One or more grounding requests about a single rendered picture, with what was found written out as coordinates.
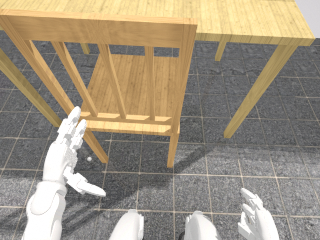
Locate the table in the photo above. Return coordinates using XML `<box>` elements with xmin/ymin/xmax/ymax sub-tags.
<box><xmin>0</xmin><ymin>0</ymin><xmax>316</xmax><ymax>138</ymax></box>

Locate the robot left thigh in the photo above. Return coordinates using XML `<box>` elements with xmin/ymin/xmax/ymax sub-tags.
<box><xmin>109</xmin><ymin>212</ymin><xmax>144</xmax><ymax>240</ymax></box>

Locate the robot thigh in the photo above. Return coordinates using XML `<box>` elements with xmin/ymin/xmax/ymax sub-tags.
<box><xmin>109</xmin><ymin>212</ymin><xmax>144</xmax><ymax>240</ymax></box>
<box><xmin>185</xmin><ymin>214</ymin><xmax>222</xmax><ymax>240</ymax></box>

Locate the robot right thigh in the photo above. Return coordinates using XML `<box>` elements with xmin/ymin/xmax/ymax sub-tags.
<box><xmin>185</xmin><ymin>214</ymin><xmax>222</xmax><ymax>240</ymax></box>

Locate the robot left hand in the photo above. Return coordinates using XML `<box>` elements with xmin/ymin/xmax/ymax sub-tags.
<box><xmin>42</xmin><ymin>106</ymin><xmax>106</xmax><ymax>197</ymax></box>

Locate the robot right hand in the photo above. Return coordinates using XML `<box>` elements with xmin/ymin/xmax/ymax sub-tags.
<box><xmin>238</xmin><ymin>188</ymin><xmax>280</xmax><ymax>240</ymax></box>

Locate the left robot forearm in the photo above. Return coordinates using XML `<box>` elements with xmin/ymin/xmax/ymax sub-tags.
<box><xmin>21</xmin><ymin>181</ymin><xmax>68</xmax><ymax>240</ymax></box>

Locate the chair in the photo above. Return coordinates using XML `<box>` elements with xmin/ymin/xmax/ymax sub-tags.
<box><xmin>0</xmin><ymin>8</ymin><xmax>198</xmax><ymax>168</ymax></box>

